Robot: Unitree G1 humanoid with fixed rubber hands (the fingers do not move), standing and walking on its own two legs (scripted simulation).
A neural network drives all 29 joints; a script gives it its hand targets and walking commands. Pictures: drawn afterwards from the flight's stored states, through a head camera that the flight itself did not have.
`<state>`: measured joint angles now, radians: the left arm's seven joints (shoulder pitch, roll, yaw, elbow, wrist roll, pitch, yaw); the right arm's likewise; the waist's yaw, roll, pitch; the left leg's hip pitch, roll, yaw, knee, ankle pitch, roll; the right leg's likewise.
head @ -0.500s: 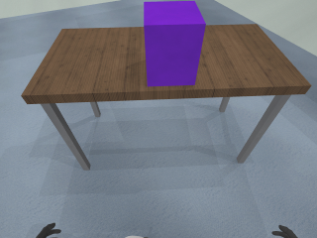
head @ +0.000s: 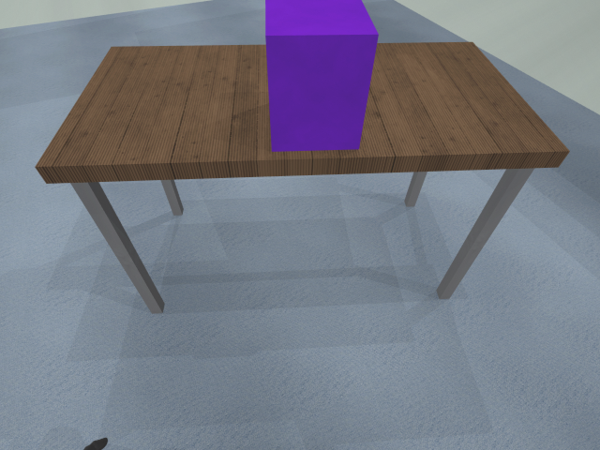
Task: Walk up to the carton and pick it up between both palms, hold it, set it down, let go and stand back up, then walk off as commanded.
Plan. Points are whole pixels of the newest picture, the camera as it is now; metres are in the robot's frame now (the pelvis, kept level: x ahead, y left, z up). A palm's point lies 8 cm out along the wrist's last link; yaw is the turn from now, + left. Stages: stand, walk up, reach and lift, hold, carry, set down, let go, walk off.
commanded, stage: stand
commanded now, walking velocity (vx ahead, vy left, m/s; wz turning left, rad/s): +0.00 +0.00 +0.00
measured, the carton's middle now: (314, 75) +0.83 +0.01 +0.09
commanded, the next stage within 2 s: none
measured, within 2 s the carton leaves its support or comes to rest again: neither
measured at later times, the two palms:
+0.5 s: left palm out of the picture +0.08 +0.29 -0.10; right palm out of the picture +0.09 -0.33 -0.09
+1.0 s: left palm out of the picture +0.12 +0.28 -0.09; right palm out of the picture +0.15 -0.33 -0.09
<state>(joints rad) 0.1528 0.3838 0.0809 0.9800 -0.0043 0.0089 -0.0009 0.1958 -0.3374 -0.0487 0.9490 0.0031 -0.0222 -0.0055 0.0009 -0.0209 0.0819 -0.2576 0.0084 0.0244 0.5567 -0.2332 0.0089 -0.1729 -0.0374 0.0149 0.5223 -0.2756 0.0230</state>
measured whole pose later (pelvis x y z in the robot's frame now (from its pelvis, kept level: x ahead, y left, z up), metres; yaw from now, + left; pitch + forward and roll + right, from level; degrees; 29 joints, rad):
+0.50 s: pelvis +0.00 -0.02 +0.01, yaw +2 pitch -3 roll +0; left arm 0.10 0.37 0.06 1.06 -0.01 -0.01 -0.01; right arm 0.13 -0.37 -0.05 1.03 0.00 -0.01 0.01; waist 0.01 -0.01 0.08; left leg -0.17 0.02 -0.02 0.33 -0.11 -0.03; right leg -0.10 -0.02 -0.03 0.36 -0.21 0.01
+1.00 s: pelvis +0.05 -0.03 +0.02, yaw +2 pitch -3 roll +1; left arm 0.08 0.36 0.04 1.10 -0.01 -0.02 0.01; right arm 0.08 -0.36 -0.03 1.09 0.01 -0.03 -0.02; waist 0.02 -0.01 0.06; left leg -0.10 0.02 -0.01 0.31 -0.17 -0.03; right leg -0.03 -0.03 -0.03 0.34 -0.26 0.01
